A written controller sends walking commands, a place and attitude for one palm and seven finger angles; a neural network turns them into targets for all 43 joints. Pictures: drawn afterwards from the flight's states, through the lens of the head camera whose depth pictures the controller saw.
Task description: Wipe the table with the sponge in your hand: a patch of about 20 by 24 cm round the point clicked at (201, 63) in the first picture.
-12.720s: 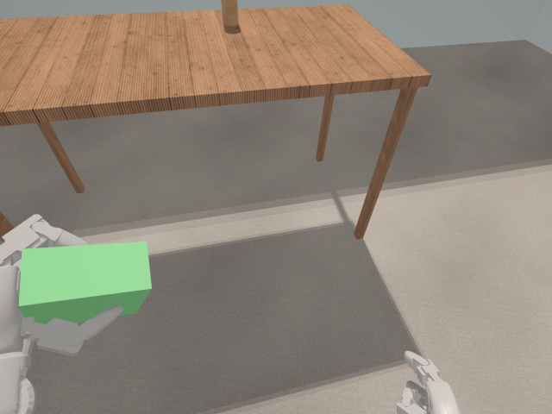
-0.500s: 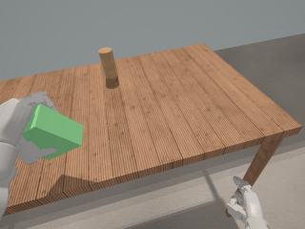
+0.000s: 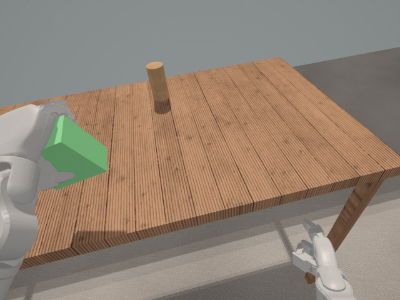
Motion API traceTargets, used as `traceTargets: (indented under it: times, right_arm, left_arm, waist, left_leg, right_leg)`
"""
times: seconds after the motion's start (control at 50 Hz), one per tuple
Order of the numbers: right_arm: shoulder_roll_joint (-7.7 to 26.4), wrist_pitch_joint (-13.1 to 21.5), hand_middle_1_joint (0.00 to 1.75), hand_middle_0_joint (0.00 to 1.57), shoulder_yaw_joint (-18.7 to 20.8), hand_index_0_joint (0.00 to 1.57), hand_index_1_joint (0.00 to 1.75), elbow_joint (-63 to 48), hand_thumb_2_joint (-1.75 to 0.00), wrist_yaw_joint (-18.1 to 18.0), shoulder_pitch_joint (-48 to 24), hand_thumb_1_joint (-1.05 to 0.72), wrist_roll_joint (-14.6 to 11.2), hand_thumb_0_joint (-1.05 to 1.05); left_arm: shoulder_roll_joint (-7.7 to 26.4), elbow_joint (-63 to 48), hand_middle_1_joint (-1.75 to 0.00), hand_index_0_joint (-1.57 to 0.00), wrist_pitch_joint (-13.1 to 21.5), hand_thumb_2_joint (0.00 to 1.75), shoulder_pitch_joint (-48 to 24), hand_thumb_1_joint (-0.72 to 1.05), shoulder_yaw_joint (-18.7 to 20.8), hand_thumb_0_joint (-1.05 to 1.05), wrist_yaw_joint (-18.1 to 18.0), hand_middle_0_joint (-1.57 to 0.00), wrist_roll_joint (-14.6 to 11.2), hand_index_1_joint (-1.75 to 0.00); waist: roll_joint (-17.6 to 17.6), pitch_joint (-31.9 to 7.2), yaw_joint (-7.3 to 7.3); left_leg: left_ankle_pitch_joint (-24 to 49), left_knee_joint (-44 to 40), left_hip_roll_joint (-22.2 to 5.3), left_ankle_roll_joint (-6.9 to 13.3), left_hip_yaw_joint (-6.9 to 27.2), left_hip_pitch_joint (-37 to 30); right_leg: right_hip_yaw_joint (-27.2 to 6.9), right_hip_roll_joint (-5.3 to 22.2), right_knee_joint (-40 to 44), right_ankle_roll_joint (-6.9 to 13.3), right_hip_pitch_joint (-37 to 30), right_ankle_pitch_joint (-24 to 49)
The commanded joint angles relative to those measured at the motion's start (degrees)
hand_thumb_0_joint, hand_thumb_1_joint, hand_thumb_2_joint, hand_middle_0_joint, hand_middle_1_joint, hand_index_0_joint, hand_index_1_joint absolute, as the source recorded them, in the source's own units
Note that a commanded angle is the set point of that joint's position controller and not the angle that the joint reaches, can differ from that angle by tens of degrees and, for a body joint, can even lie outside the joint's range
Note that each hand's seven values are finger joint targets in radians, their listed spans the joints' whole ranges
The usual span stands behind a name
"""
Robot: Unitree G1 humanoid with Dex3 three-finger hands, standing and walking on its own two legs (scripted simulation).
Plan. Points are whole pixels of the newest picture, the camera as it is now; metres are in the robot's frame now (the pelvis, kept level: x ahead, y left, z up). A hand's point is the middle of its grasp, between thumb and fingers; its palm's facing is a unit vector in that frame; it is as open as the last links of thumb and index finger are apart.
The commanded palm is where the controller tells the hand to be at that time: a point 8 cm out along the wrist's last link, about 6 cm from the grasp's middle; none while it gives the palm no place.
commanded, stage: turn the palm down, sponge in hand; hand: left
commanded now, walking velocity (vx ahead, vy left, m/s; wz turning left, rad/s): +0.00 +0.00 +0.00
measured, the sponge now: (67, 160) +0.26 +0.29 +0.20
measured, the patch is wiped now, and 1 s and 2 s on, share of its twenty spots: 0.00 0.00 0.00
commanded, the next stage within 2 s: move the sponge above the wiping area in 0.58 s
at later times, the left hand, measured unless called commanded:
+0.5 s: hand (63, 156) +0.24 +0.27 +0.22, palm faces +0.27 -0.05 -0.96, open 9.6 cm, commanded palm +0.18 +0.26 +0.29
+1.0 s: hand (63, 161) +0.24 +0.28 +0.21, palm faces +0.24 -0.08 -0.97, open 9.6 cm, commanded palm +0.19 +0.27 +0.28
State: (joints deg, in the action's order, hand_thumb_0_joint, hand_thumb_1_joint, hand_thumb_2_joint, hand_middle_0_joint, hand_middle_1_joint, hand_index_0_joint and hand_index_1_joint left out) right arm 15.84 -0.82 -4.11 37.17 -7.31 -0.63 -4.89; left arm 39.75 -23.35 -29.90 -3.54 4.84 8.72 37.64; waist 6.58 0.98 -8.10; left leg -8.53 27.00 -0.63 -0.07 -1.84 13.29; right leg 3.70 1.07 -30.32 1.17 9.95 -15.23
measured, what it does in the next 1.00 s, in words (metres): stands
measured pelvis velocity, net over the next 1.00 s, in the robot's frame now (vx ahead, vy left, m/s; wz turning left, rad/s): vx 0.00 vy -0.01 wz -0.01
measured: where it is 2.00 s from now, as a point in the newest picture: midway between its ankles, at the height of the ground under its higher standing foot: outside the picture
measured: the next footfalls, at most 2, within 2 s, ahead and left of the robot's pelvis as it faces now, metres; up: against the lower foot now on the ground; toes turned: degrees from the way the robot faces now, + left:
none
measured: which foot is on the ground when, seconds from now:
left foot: down 0.00-1.00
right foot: down 0.00-1.00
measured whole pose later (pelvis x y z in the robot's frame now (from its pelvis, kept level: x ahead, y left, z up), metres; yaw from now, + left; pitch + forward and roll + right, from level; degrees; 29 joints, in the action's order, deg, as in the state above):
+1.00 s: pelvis +0.00 -0.01 +0.00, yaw +0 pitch -6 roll +0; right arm 15.9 0.9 -3.9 37.1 -5.5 0.3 -4.0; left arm 37.4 -21.0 -26.1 -0.6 2.5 8.4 42.7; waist 7.3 0.5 -8.7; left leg -8.8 27.3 -1.5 -0.8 -1.7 13.0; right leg 3.6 0.1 -30.4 1.9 9.6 -15.3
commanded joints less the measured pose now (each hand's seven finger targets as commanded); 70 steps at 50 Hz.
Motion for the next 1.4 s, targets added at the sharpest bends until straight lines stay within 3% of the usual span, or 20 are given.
traceTargets:
  times: [0.0, 0.08, 0.16, 0.3, 0.36, 0.42, 0.56, 0.66, 0.7, 0.76, 0.78, 0.84, 0.98, 1.06, 1.18, 1.26, 1.28, 1.32, 1.36, 1.38]
  right_arm:
    - [3.24, 4.19, 0.30, 0.20, 0.42, 0.20, 0.30, -12.13, -0.90, 0.82, -16.20, -0.90, 0.31, 0.00]
    - [3.33, 4.59, 0.30, 0.20, 0.37, 0.20, 0.30, -12.44, -0.90, 0.86, -17.65, -0.90, 0.80, 0.00]
    - [2.89, 5.15, 0.30, 0.20, 0.34, 0.20, 0.30, -12.15, -0.90, 1.10, -19.39, -0.90, 0.95, 0.00]
    - [3.12, 5.18, 0.30, 0.20, 0.85, 0.20, 0.30, -10.77, -0.90, 1.45, -17.23, -0.90, 1.22, 0.00]
    - [2.87, 5.44, 0.30, 0.20, 0.65, 0.20, 0.30, -11.43, -0.90, 1.51, -18.96, -0.90, 0.87, 0.00]
    - [3.30, 5.30, 0.30, 0.20, 0.89, 0.20, 0.30, -11.16, -0.90, 1.65, -16.93, -0.90, 1.10, 0.00]
    - [3.17, 5.91, 0.30, 0.20, 0.86, 0.20, 0.30, -11.67, -0.90, 1.62, -18.59, -0.90, 1.20, 0.00]
    - [3.12, 5.97, 0.30, 0.20, 0.93, 0.20, 0.30, -11.66, -0.90, 1.89, -18.55, -0.90, 1.30, 0.00]
    - [3.14, 5.81, 0.30, 0.20, 1.05, 0.20, 0.30, -11.18, -0.90, 2.16, -16.41, -0.90, 1.46, 0.00]
    - [3.23, 5.61, 0.30, 0.20, 1.06, 0.20, 0.30, -11.87, -0.90, 2.37, -18.00, -0.90, 1.19, 0.00]
    - [3.03, 5.40, 0.30, 0.20, 1.13, 0.20, 0.30, -12.32, -0.90, 2.51, -16.81, -0.90, 1.24, 0.00]
    - [3.61, 4.87, 0.30, 0.20, 1.42, 0.20, 0.30, -12.04, -0.90, 2.44, -15.84, -0.90, 1.43, 0.00]
    - [3.30, 5.89, 0.30, 0.20, 1.33, 0.20, 0.30, -11.57, -0.90, 1.52, -16.37, -0.90, 1.38, 0.00]
    - [3.34, 6.19, 0.30, 0.20, 1.17, 0.20, 0.30, -11.36, -0.90, 1.43, -17.98, -0.90, 1.35, 0.00]
    - [3.04, 5.94, 0.30, 0.20, 1.04, 0.20, 0.30, -10.60, -0.90, 1.44, -16.61, -0.90, 1.24, 0.00]
    - [3.24, 6.21, 0.30, 0.20, 1.24, 0.20, 0.30, -10.74, -0.90, 1.18, -17.14, -0.90, 0.98, 0.00]
    - [2.97, 6.22, 0.30, 0.20, 0.97, 0.20, 0.30, -10.63, -0.90, 1.20, -16.74, -0.90, 1.06, 0.00]
    - [3.37, 6.11, 0.30, 0.20, 1.37, 0.20, 0.30, -10.03, -0.90, 1.36, -15.47, -0.90, 1.35, 0.00]
    - [3.30, 6.22, 0.30, 0.20, 1.31, 0.20, 0.30, -10.57, -0.90, 1.34, -16.83, -0.90, 1.22, 0.00]
    - [2.96, 6.23, 0.30, 0.20, 0.96, 0.20, 0.30, -10.67, -0.90, 1.37, -16.58, -0.90, 1.22, 0.00]
  left_arm:
    - [12.40, -7.45, -1.60, -1.20, 0.92, 1.30, -14.07, 0.10, 6.87, 0.00, -1.21, -1.20, 3.69, -1.60]
    - [13.02, -8.50, -1.60, -1.20, 1.78, 1.30, -15.80, 0.10, 6.50, 0.00, -1.44, -1.20, 5.60, -1.60]
    - [17.22, -10.05, -1.60, -1.20, 3.14, 1.30, -18.40, 0.10, 9.94, 0.00, -2.80, -1.20, 7.83, -1.60]
    - [14.66, -4.89, -1.60, -1.20, 4.03, 1.30, -18.14, 0.10, 8.55, 0.00, -2.81, -1.20, 7.08, -1.60]
    - [13.92, -4.44, -1.60, -1.20, 3.61, 1.30, -16.68, 0.10, 8.06, 0.00, -2.14, -1.20, 6.59, -1.60]
    - [12.66, -4.51, -1.60, -1.20, 4.28, 1.30, -16.22, 0.10, 6.56, 0.00, -1.82, -1.20, 6.73, -1.60]
    - [16.30, -6.12, -1.60, -1.20, 4.36, 1.30, -17.74, 0.10, 9.82, 0.00, -2.18, -1.20, 7.40, -1.60]
    - [16.14, -6.96, -1.60, -1.20, 4.35, 1.30, -17.78, 0.10, 10.17, 0.00, -2.59, -1.20, 7.50, -1.60]
    - [13.52, -5.81, -1.60, -1.20, 4.53, 1.30, -16.24, 0.10, 8.21, 0.00, -2.64, -1.20, 7.35, -1.60]
    - [13.90, -6.96, -1.60, -1.20, 3.89, 1.30, -12.27, 0.10, 9.65, 0.00, -2.37, -1.20, 7.02, -1.60]
    - [11.60, -8.32, -1.60, -1.20, 4.09, 1.30, -11.87, 0.10, 7.90, 0.00, -2.33, -1.20, 6.29, -1.60]
    - [13.83, -8.49, -1.60, -1.20, 4.24, 1.30, -10.34, 0.10, 9.77, 0.00, -2.65, -1.20, 6.72, -1.60]
    - [12.42, -6.68, -1.60, -1.20, 4.50, 1.30, -16.50, 0.10, 6.79, 0.00, -3.47, -1.20, 7.80, -1.60]
    - [14.78, -6.16, -1.60, -1.20, 4.43, 1.30, -16.80, 0.10, 8.33, 0.00, -3.52, -1.20, 8.97, -1.60]
    - [10.41, -3.28, -1.60, -1.20, 4.49, 1.30, -18.43, 0.10, 4.14, 0.00, -3.10, -1.20, 8.89, -1.60]
    - [12.66, -2.32, -1.60, -1.20, 4.76, 1.30, -19.01, 0.10, 5.57, 0.00, -3.12, -1.20, 9.92, -1.60]
    - [9.59, -2.19, -1.60, -1.20, 4.82, 1.30, -20.91, 0.10, 2.25, 0.00, -3.03, -1.20, 10.26, -1.60]
    - [9.74, -0.96, -1.60, -1.20, 5.00, 1.30, -20.89, 0.10, 2.21, 0.00, -3.13, -1.20, 10.75, -1.60]
    - [12.52, -1.59, -1.60, -1.20, 4.73, 1.30, -20.04, 0.10, 5.16, 0.00, -3.23, -1.20, 11.06, -1.60]
    - [9.99, -2.06, -1.60, -1.20, 4.86, 1.30, -22.31, 0.10, 2.35, 0.00, -3.23, -1.20, 11.16, -1.60]
  waist:
    - [-2.74, -11.31, -0.41]
    - [-1.63, -11.08, -0.72]
    - [0.66, -11.76, -1.46]
    - [-2.37, -11.12, -1.19]
    - [-3.09, -9.64, -1.11]
    - [-2.87, -10.24, -0.79]
    - [-2.16, -10.84, -1.50]
    - [-1.29, -12.49, -1.82]
    - [-1.56, -12.08, -1.41]
    - [-1.93, -11.70, -1.92]
    - [-2.45, -11.46, -1.49]
    - [-1.74, -12.23, -1.69]
    - [-1.65, -11.04, -0.95]
    - [0.31, -11.94, -1.65]
    - [-0.83, -10.26, -0.73]
    - [-1.03, -11.84, -1.23]
    - [-0.06, -12.19, -0.65]
    - [-0.59, -12.18, -0.72]
    - [-1.39, -12.57, -1.43]
    - [-0.58, -13.16, -0.83]
  left_leg:
    - [-3.08, -4.20, 0.40, 0.11, 4.09, -4.79]
    - [-4.38, -3.64, 0.78, 0.25, 3.98, -4.27]
    - [-3.82, -3.13, 1.52, 0.06, 4.29, -5.45]
    - [-1.31, -1.69, 1.21, 0.00, 3.39, -5.32]
    - [-2.06, -1.20, 1.51, -0.06, 3.44, -5.07]
    - [-1.20, -1.15, 1.35, 0.22, 3.02, -5.04]
    - [-0.14, -0.90, 1.49, 0.04, 3.37, -5.42]
    - [2.14, -1.50, 1.35, 0.03, 3.52, -6.43]
    - [2.68, -1.97, 0.98, 0.06, 3.03, -6.09]
    - [2.88, -1.96, 1.02, 0.02, 3.38, -5.99]
    - [2.52, -2.04, 0.53, 0.12, 2.92, -5.67]
    - [2.85, -2.21, 0.73, 0.18, 2.85, -5.82]
    - [-0.79, -2.99, 0.80, 0.17, 3.18, -6.19]
    - [-0.09, -3.37, 1.24, -0.08, 3.95, -6.54]
    - [-2.43, -4.52, 0.96, -0.01, 3.79, -5.71]
    - [-3.90, -5.13, 1.25, -0.07, 4.49, -5.89]
    - [-3.30, -4.84, 1.39, 0.03, 3.73, -6.02]
    - [-2.97, -5.27, 1.20, 0.04, 4.01, -6.31]
    - [-2.82, -5.26, 1.26, 0.09, 4.60, -6.18]
    - [-2.52, -5.07, 1.42, 0.14, 3.93, -6.30]
  right_leg:
    - [-4.23, 0.25, 7.10, 1.37, 2.33, -1.82]
    - [-5.34, 0.34, 7.27, 2.00, 2.42, -3.42]
    - [-8.65, -0.21, 8.19, 2.70, 2.77, -5.62]
    - [-7.67, 1.17, 8.53, 1.91, 3.37, -4.13]
    - [-10.04, 0.82, 9.84, 2.28, 4.09, -5.62]
    - [-7.81, 1.43, 9.15, 1.57, 4.00, -3.86]
    - [-10.07, 0.86, 9.22, 2.38, 3.23, -3.50]
    - [-8.95, 0.49, 8.31, 2.54, 1.84, 0.10]
    - [-6.39, 1.02, 7.97, 1.82, 1.95, 1.41]
    - [-8.20, 0.31, 8.10, 2.52, 1.52, 2.12]
    - [-6.29, 1.13, 7.94, 1.76, 1.62, 2.18]
    - [-6.13, 1.08, 7.74, 1.62, 1.21, 2.69]
    - [-6.25, 0.62, 8.58, 1.92, 2.80, -1.57]
    - [-8.01, -0.12, 8.30, 2.93, 1.53, -0.82]
    - [-5.31, 0.19, 8.49, 2.14, 2.63, -1.78]
    - [-6.43, -0.62, 8.21, 2.71, 1.61, -2.68]
    - [-5.02, -0.04, 7.93, 2.28, 2.02, -2.04]
    - [-4.41, -0.21, 7.92, 2.20, 1.96, -1.21]
    - [-6.00, -0.96, 7.88, 2.89, 1.09, -1.36]
    - [-4.81, -0.29, 7.76, 2.35, 1.37, -1.31]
